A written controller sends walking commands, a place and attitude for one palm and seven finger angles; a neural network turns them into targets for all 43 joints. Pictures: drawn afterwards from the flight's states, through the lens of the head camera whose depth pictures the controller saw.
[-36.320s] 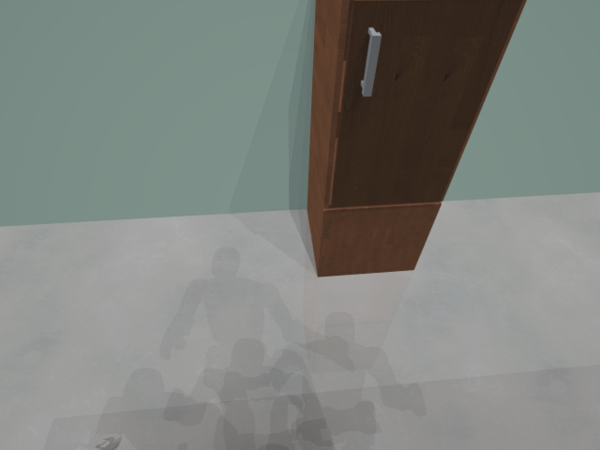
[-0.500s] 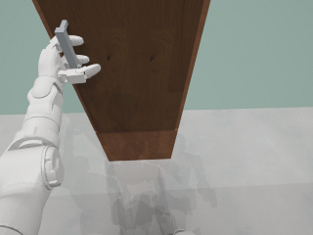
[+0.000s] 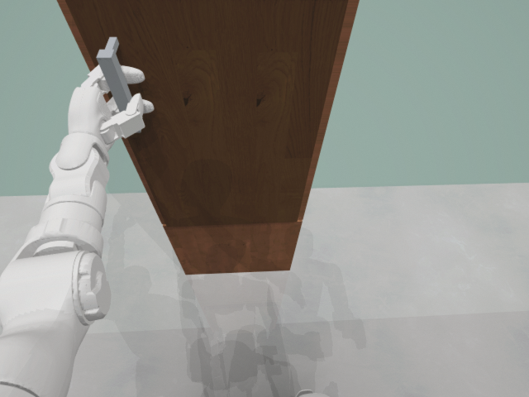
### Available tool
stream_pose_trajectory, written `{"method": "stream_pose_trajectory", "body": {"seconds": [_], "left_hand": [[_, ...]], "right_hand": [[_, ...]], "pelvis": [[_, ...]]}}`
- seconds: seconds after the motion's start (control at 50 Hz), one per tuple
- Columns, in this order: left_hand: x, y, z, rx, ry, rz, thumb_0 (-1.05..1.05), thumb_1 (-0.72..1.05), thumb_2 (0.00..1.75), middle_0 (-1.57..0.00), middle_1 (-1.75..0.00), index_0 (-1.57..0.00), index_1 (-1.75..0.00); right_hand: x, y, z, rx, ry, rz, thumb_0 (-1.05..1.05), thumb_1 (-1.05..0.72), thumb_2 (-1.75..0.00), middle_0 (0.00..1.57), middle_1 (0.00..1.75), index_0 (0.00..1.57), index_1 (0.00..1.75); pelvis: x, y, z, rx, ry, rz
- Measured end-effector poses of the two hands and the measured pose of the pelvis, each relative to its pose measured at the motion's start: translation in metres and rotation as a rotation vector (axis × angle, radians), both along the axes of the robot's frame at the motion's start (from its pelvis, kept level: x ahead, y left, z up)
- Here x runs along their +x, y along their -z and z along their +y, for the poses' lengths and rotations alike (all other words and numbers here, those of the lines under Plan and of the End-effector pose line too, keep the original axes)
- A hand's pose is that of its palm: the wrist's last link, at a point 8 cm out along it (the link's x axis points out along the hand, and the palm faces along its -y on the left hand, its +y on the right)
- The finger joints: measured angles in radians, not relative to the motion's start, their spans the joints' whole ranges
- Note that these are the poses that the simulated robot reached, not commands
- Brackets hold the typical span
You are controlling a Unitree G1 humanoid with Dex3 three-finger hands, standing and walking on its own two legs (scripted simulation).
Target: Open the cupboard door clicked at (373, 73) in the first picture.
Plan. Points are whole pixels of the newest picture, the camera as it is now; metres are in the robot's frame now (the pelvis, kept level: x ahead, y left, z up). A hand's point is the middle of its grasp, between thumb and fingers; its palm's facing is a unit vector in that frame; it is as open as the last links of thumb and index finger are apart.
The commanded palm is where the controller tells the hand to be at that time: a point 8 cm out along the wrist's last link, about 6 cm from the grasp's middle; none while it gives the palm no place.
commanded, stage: pull the door open along its arc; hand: left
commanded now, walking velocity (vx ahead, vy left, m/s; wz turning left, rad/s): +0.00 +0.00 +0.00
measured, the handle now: (124, 87) +0.55 +0.18 +0.15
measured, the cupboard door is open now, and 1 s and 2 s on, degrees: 1 47 41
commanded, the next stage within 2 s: open thumb and fingers to let go in 0.90 s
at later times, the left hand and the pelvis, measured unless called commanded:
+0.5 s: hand (154, 179) +0.38 +0.12 +0.14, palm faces +0.10 -0.99 +0.10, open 6.2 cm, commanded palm +0.32 +0.17 +0.15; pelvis +0.01 +0.00 +0.01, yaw -1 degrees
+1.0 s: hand (233, 251) +0.27 +0.02 +0.15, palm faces +0.30 -0.95 -0.02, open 6.6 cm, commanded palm +0.23 +0.07 +0.15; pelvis +0.01 -0.04 +0.01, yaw +2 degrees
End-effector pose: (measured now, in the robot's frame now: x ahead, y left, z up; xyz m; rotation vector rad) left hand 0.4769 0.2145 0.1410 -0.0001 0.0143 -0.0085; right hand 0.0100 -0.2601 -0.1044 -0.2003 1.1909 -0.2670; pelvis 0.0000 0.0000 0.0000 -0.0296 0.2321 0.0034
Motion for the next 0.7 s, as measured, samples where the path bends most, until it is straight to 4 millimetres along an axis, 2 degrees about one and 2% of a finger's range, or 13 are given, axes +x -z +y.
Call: {"method": "stream_pose_trajectory", "body": {"seconds": [0.14, 0.26, 0.34, 0.42, 0.58, 0.7], "left_hand": [[-0.010, 0.001, -0.001, 0.001, 0.000, -0.015, 0.01, 0.76, 0.81, -0.36, -1.35, -0.35, -1.35], [-0.034, 0.002, -0.004, 0.002, 0.019, -0.035, 0.01, 0.76, 0.77, -0.36, -1.35, -0.34, -1.35], [-0.060, 0.003, -0.009, -0.004, 0.038, -0.049, 0.01, 0.75, 0.76, -0.35, -1.35, -0.32, -1.33], [-0.093, 0.004, -0.022, -0.033, 0.018, -0.055, 0.01, 0.74, 0.76, -0.34, -1.34, -0.31, -1.30], [-0.160, 0.002, -0.067, -0.110, -0.205, -0.030, 0.03, 0.70, 0.75, -0.31, -1.32, -0.33, -1.28], [-0.202, -0.003, -0.103, -0.106, -0.295, 0.014, 0.05, 0.68, 0.73, -0.30, -1.28, -0.33, -1.30]], "right_hand": [[0.002, 0.000, 0.003, 0.020, 0.018, -0.009, 0.01, -0.91, -0.89, 0.21, 0.30, 0.20, 0.30], [0.023, -0.003, 0.005, 0.038, 0.025, -0.075, 0.01, -0.91, -0.89, 0.21, 0.30, 0.20, 0.30], [0.050, -0.009, 0.007, 0.052, 0.009, -0.159, 0.01, -0.91, -0.89, 0.21, 0.30, 0.20, 0.30], [0.088, -0.018, 0.012, 0.066, -0.030, -0.268, 0.01, -0.91, -0.89, 0.20, 0.30, 0.20, 0.30], [0.168, -0.040, 0.037, 0.126, -0.174, -0.455, 0.01, -0.91, -0.89, 0.20, 0.30, 0.20, 0.30], [0.203, -0.057, 0.057, 0.166, -0.254, -0.521, 0.01, -0.91, -0.89, 0.20, 0.30, 0.20, 0.30]], "pelvis": [[0.006, -0.002, 0.002, 0.001, 0.016, -0.012], [0.012, -0.007, 0.002, 0.001, 0.027, -0.046], [0.016, -0.010, 0.002, 0.002, 0.032, -0.078], [0.016, -0.013, 0.002, 0.001, 0.029, -0.111], [0.011, -0.015, -0.002, 0.012, 0.010, -0.163], [0.011, -0.016, -0.011, 0.017, -0.011, -0.207]]}}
